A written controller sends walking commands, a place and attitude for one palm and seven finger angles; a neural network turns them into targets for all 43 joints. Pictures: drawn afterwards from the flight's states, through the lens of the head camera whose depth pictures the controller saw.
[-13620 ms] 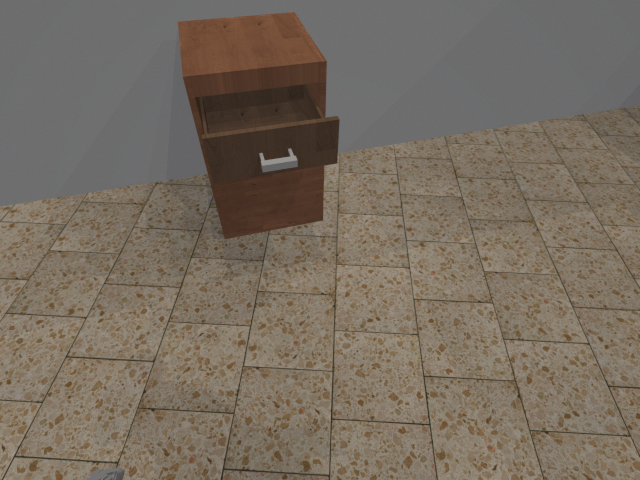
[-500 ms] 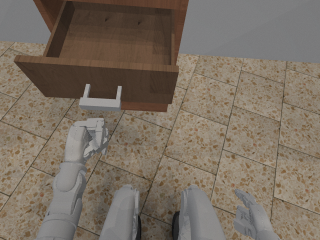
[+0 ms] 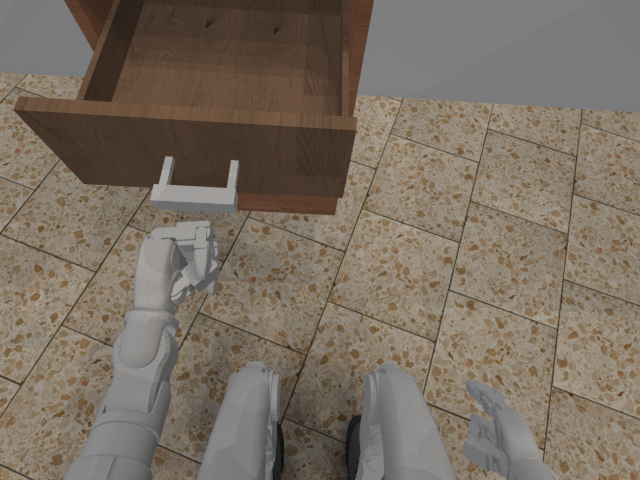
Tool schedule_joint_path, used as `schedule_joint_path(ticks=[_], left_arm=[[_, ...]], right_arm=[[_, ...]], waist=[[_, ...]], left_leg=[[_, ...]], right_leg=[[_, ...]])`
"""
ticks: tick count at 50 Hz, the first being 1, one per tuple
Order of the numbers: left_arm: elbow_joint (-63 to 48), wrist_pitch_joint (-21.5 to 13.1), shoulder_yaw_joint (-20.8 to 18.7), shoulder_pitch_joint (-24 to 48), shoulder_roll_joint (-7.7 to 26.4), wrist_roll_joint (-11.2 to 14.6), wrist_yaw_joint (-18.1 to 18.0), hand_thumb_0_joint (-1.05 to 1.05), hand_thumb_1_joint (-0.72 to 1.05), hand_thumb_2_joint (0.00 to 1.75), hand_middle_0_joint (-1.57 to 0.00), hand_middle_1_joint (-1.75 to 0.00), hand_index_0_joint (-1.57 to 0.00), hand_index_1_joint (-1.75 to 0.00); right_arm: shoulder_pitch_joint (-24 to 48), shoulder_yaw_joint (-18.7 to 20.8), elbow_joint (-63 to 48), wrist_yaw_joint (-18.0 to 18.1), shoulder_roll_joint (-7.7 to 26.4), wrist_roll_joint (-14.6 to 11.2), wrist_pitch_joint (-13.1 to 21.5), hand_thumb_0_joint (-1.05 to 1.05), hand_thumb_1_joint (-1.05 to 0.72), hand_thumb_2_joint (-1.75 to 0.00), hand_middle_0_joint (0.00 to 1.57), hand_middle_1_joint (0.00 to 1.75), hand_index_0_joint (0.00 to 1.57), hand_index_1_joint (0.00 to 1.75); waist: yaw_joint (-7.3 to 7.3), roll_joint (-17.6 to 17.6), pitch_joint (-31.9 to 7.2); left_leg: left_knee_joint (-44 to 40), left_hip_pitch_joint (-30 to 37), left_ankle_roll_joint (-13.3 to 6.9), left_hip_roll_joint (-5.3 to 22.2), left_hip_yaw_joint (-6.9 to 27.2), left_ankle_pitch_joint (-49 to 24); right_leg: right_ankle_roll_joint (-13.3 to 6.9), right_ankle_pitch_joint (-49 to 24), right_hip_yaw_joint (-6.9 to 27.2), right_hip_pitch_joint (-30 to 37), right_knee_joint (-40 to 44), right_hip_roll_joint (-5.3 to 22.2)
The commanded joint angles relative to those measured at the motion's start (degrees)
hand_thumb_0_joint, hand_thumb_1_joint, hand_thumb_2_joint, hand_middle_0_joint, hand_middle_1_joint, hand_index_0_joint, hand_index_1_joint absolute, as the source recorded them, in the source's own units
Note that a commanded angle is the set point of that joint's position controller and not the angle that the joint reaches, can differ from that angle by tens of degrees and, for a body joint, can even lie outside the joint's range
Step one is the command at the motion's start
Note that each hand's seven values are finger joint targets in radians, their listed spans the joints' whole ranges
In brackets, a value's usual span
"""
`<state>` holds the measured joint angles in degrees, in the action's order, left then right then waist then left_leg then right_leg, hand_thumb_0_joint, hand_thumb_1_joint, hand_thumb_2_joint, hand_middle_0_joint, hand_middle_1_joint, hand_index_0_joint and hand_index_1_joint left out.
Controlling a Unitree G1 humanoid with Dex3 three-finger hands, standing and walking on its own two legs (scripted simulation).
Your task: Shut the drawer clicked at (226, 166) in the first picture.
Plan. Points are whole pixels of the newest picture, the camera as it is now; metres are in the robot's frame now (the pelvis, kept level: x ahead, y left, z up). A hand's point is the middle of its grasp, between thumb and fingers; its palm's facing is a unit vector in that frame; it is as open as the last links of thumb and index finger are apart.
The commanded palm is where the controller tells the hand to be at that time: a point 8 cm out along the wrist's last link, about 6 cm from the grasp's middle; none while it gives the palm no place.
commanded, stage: bring the fist close to the handle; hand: left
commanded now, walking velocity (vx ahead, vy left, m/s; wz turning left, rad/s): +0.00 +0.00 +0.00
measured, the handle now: (198, 183) +0.47 +0.18 +0.00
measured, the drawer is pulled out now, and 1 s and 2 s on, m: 0.22 0.18 0.05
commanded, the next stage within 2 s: push the drawer shut in 0.02 s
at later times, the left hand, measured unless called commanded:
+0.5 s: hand (218, 241) +0.39 +0.14 +0.00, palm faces -0.05 -1.00 -0.05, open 3.1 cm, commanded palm +0.39 +0.19 +0.00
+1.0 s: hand (220, 209) +0.44 +0.14 -0.01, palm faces -0.03 -1.00 -0.07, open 2.7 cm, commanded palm +0.45 +0.17 +0.00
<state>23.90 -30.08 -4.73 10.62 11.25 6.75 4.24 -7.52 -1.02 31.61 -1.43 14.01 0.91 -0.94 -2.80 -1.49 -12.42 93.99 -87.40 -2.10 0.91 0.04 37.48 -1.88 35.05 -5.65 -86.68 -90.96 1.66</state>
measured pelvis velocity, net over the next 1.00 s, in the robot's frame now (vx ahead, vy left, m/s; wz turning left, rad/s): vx -0.03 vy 0.00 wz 0.00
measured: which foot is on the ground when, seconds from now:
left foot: down 0.00-1.00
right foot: down 0.00-1.00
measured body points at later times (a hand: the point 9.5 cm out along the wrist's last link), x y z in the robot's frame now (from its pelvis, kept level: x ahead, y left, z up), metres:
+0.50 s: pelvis +0.00 +0.00 +0.00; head +0.16 +0.01 +0.42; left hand +0.39 +0.20 +0.00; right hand +0.16 -0.26 -0.12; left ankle +0.04 +0.10 -0.53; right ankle +0.06 -0.11 -0.53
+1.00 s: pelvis -0.03 +0.00 -0.01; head +0.14 +0.04 +0.40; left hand +0.43 +0.20 +0.00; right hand +0.08 -0.26 -0.13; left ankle +0.04 +0.10 -0.53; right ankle +0.06 -0.11 -0.53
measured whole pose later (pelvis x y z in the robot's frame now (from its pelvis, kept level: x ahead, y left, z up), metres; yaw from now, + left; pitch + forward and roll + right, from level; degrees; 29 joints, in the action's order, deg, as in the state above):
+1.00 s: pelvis -0.03 +0.00 -0.01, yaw +0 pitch +31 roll -4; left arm 53.8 -33.3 -9.8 39.4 17.5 4.0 3.5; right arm -10.5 -2.3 36.6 0.0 15.0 2.2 0.3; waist -7.2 -1.6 -11.1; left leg 95.6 -92.8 -2.4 0.2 1.0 34.2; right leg -1.8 31.9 -6.6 -91.0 -91.8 2.4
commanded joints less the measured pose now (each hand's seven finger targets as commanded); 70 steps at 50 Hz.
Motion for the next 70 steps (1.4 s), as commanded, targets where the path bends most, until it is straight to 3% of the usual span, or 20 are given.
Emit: schedule_joint_path(ticks=[1, 6, 12, 14, 17, 22, 26, 29, 33, 35, 36, 38, 43, 46, 52, 57, 63, 66, 68, 70], left_arm=[[-10.8, -4.1, -1.7, 10.2, 4.8, 1.1, 0.9, 0.00, 0.90, 0.90, -1.40, -1.60, -1.40, -1.60], [-11.1, -3.5, -2.7, 10.5, 5.7, 1.4, 1.0, 0.00, 0.90, 0.90, -1.40, -1.60, -1.40, -1.60], [-9.2, -4.4, -3.1, 18.2, 6.6, 0.8, 0.4, 0.00, 0.90, 0.90, -1.40, -1.60, -1.40, -1.60], [-8.6, -4.6, -3.8, 19.3, 7.4, 0.8, 0.4, 0.00, 0.90, 0.90, -1.40, -1.60, -1.40, -1.60], [-5.1, -3.7, -4.7, 19.3, 7.7, 0.9, 0.6, 0.00, 0.90, 0.90, -1.40, -1.60, -1.40, -1.60], [-4.4, -3.0, -5.7, 24.4, 8.8, 1.1, 1.0, 0.00, 0.90, 0.90, -1.40, -1.60, -1.40, -1.60], [-4.3, -4.0, -5.8, 29.3, 9.4, 0.9, 0.7, 0.00, 0.90, 0.90, -1.40, -1.60, -1.40, -1.60], [-1.5, -4.5, -5.3, 34.7, 9.5, 0.5, 0.2, 0.00, 0.90, 0.90, -1.40, -1.60, -1.40, -1.60], [1.5, -5.4, -4.6, 40.5, 9.3, -0.4, -0.3, 0.00, 0.90, 0.90, -1.40, -1.60, -1.40, -1.60], [2.2, -5.8, -3.7, 45.4, 9.0, -0.7, -0.6, 0.00, 0.90, 0.90, -1.40, -1.60, -1.40, -1.60], [3.5, -5.7, -4.3, 46.1, 9.5, -0.8, -0.7, 0.00, 0.90, 0.90, -1.40, -1.60, -1.40, -1.60], [6.9, -5.5, -5.2, 48.3, 10.8, -0.9, -1.0, 0.00, 0.90, 0.90, -1.40, -1.60, -1.40, -1.60], [11.7, -5.9, -4.8, 55.6, 11.1, -1.5, -1.3, 0.00, 0.90, 0.90, -1.40, -1.60, -1.40, -1.60], [14.8, -6.4, -5.9, 59.6, 12.8, -1.9, -1.6, 0.00, 0.90, 0.90, -1.40, -1.60, -1.40, -1.60], [20.8, -7.6, -7.1, 65.5, 14.0, -3.0, -2.2, 0.00, 0.90, 0.90, -1.40, -1.60, -1.40, -1.60], [24.3, -8.2, -10.2, 68.4, 18.0, -3.9, -2.1, 0.00, 0.90, 0.90, -1.40, -1.60, -1.40, -1.60], [27.9, -6.9, -11.5, 72.0, 20.4, -4.7, -1.5, 0.00, 0.90, 0.90, -1.40, -1.60, -1.40, -1.60], [28.3, -6.2, -13.5, 73.9, 23.2, -5.0, -1.2, 0.00, 0.90, 0.90, -1.40, -1.60, -1.40, -1.60], [28.4, -5.5, -12.7, 74.9, 22.3, -5.1, -0.8, 0.00, 0.90, 0.90, -1.40, -1.60, -1.40, -1.60], [28.8, -5.1, -14.0, 75.1, 23.7, -5.1, -0.7, 0.00, 0.90, 0.90, -1.40, -1.60, -1.40, -1.60]], right_arm=[[-2.2, 3.9, -6.5, 0.8, 9.3, -0.3, 2.3, 0.00, -0.90, -0.90, 0.20, 0.30, 0.20, 0.30], [-2.2, 3.9, -6.8, 0.9, 9.3, -0.5, 2.0, 0.00, -0.90, -0.90, 0.20, 0.30, 0.20, 0.30], [-2.7, 3.8, -5.4, 1.3, 9.3, -0.2, 2.5, 0.00, -0.90, -0.90, 0.20, 0.30, 0.20, 0.30], [-3.0, 3.8, -5.3, 1.5, 9.5, -0.1, 2.7, 0.00, -0.90, -0.90, 0.20, 0.30, 0.20, 0.30], [-3.5, 3.8, -5.2, 1.4, 9.6, -0.1, 2.3, 0.00, -0.90, -0.90, 0.20, 0.30, 0.20, 0.30], [-4.6, 3.7, -5.0, 1.4, 9.8, -0.2, 1.8, 0.00, -0.90, -0.90, 0.20, 0.30, 0.20, 0.30], [-5.1, 3.7, -3.9, 1.7, 9.9, 0.0, 1.9, 0.00, -0.90, -0.90, 0.20, 0.30, 0.20, 0.30], [-5.7, 3.5, -2.8, 2.0, 10.1, 0.0, 2.2, 0.00, -0.90, -0.90, 0.20, 0.30, 0.20, 0.30], [-6.5, 3.5, -1.7, 2.1, 10.4, 0.3, 2.5, 0.00, -0.90, -0.90, 0.20, 0.30, 0.20, 0.30], [-7.1, 3.5, -0.9, 2.3, 10.7, 0.4, 2.8, 0.00, -0.90, -0.90, 0.20, 0.30, 0.20, 0.30], [-7.4, 3.5, -0.7, 2.3, 10.7, 0.4, 2.8, 0.00, -0.90, -0.90, 0.20, 0.30, 0.20, 0.30], [-7.5, 3.2, -0.4, 2.4, 10.9, 0.4, 2.7, 0.00, -0.90, -0.90, 0.20, 0.30, 0.20, 0.30], [-8.4, 2.8, 0.6, 2.5, 11.3, 0.6, 2.9, 0.00, -0.90, -0.90, 0.20, 0.30, 0.20, 0.30], [-9.1, 2.6, 1.1, 2.3, 11.7, 0.9, 2.8, 0.00, -0.90, -0.90, 0.20, 0.30, 0.20, 0.30], [-10.9, 2.5, 1.8, 1.6, 11.8, 1.6, 2.1, 0.00, -0.90, -0.90, 0.20, 0.30, 0.20, 0.30], [-12.1, 2.2, 2.0, 1.3, 12.2, 2.2, 0.8, 0.00, -0.90, -0.90, 0.20, 0.30, 0.20, 0.30], [-13.7, 1.9, 2.2, 1.0, 12.5, 2.4, -0.7, 0.00, -0.90, -0.90, 0.20, 0.30, 0.20, 0.30], [-15.0, 1.8, 2.3, 1.0, 12.9, 2.6, -1.4, 0.00, -0.90, -0.90, 0.20, 0.30, 0.20, 0.30], [-15.5, 1.8, 2.2, 0.8, 12.5, 2.7, -1.8, 0.00, -0.90, -0.90, 0.20, 0.30, 0.20, 0.30], [-16.1, 1.7, 2.3, 0.8, 12.6, 2.8, -2.2, 0.00, -0.90, -0.90, 0.20, 0.30, 0.20, 0.30]], waist=[[-1.10, -1.2, -26.8], [-0.81, -1.2, -27.4], [-2.54, -1.1, -27.0], [-2.27, -3.0, -27.6], [-2.28, -0.8, -28.0], [-2.93, -1.8, -29.5], [-3.77, -3.4, -29.7], [-5.40, -2.7, -27.5], [-6.13, -3.9, -28.6], [-7.21, -5.3, -29.0], [-7.06, -6.2, -28.9], [-7.58, -4.1, -27.9], [-8.63, -6.6, -28.2], [-8.96, -8.3, -28.4], [-10.10, -7.6, -29.3], [-10.29, -8.4, -29.4], [-11.56, -8.5, -28.8], [-11.81, -8.7, -31.0], [-12.01, -10.2, -31.8], [-12.08, -10.1, -32.1]], left_leg=[[-12.2, 18.4, 0.9, -1.5, 4.0, -14.4], [-12.0, 17.8, 0.8, -1.5, 3.6, -14.9], [-10.8, 16.7, 0.6, -1.4, 3.6, -14.1], [-11.0, 17.7, 0.8, -1.5, 3.7, -14.9], [-11.1, 16.8, 0.7, -1.5, 3.5, -15.2], [-11.1, 17.2, 0.8, -1.3, 3.6, -16.0], [-11.1, 18.3, 0.9, -1.3, 4.0, -15.4], [-11.1, 17.4, 0.7, -1.3, 4.6, -12.4], [-11.6, 18.6, 0.9, -1.5, 5.2, -10.0], [-12.0, 20.1, 0.9, -1.4, 5.9, -8.6], [-12.2, 20.0, 1.0, -1.6, 5.7, -8.0], [-12.4, 17.9, 0.9, -1.7, 5.7, -5.2], [-13.5, 19.1, 1.0, -1.7, 6.8, -2.6], [-14.1, 20.0, 1.2, -1.6, 7.5, -1.6], [-13.2, 18.4, 0.8, -1.6, 7.4, -2.3], [-12.5, 17.3, 0.7, -1.4, 7.4, -3.2], [-11.2, 14.8, 0.2, -1.1, 7.1, -3.7], [-10.6, 15.6, 0.2, -0.9, 7.4, -5.9], [-10.0, 16.0, 0.2, -0.9, 7.2, -7.8], [-9.6, 16.5, 0.2, -0.7, 7.3, -9.5]], right_leg=[[-0.3, -10.5, 4.1, 17.2, 11.8, -1.7], [-0.2, -11.3, 4.5, 18.5, 11.9, -1.7], [0.0, -10.7, 4.7, 17.3, 11.9, -1.8], [-0.2, -11.2, 4.4, 16.6, 11.4, -1.7], [0.0, -11.8, 4.7, 18.3, 11.8, -1.8], [0.1, -12.8, 4.6, 18.6, 11.6, -1.8], [0.1, -11.8, 4.4, 16.7, 11.6, -1.9], [0.2, -9.1, 4.1, 13.9, 11.8, -1.9], [0.1, -7.0, 3.8, 11.9, 11.7, -1.9], [0.1, -6.1, 3.3, 9.6, 11.4, -1.8], [0.0, -5.8, 3.4, 9.7, 11.6, -1.8], [0.1, -4.0, 3.6, 10.2, 12.1, -1.9], [0.0, -2.9, 3.0, 7.6, 11.6, -1.9], [-0.1, -2.7, 2.8, 6.0, 11.1, -1.8], [0.0, -3.0, 3.1, 6.6, 11.0, -2.1], [-0.1, -3.4, 3.2, 6.3, 10.4, -2.4], [0.0, -3.6, 3.4, 6.1, 10.3, -2.7], [0.1, -5.0, 3.2, 6.1, 9.6, -2.9], [0.1, -6.0, 3.2, 6.4, 9.6, -3.0], [0.1, -6.9, 3.0, 6.4, 9.5, -3.1]])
